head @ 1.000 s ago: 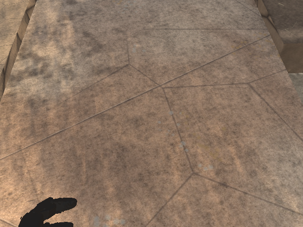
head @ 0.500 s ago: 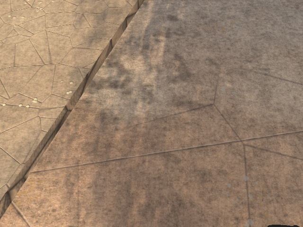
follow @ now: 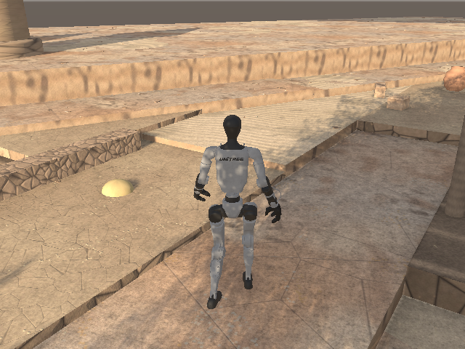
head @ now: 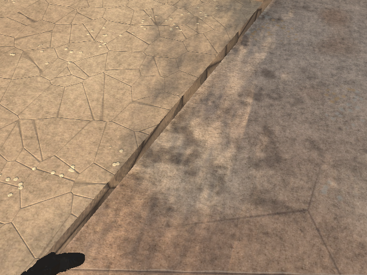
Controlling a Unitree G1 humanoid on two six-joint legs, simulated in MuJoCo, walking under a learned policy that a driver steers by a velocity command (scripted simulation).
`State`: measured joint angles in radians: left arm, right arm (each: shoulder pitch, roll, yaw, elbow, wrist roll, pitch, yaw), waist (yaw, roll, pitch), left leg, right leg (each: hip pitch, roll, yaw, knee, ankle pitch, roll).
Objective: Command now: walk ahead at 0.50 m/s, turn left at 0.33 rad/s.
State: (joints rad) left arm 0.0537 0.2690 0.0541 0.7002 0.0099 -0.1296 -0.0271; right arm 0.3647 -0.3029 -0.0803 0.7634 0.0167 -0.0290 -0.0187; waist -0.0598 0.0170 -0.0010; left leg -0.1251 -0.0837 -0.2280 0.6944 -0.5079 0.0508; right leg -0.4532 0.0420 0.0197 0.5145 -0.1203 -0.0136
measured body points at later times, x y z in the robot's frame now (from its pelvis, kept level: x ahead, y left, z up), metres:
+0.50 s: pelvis +0.26 +0.03 +0.00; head +0.30 +0.04 +0.45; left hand +0.22 +0.31 -0.13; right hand +0.53 -0.18 -0.05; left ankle +0.37 +0.14 -0.72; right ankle +0.11 -0.11 -0.71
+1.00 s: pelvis +0.53 +0.00 +0.00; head +0.56 -0.01 +0.44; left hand +0.79 +0.19 -0.09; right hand +0.48 -0.29 -0.13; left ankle +0.37 +0.15 -0.72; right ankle +0.63 -0.12 -0.72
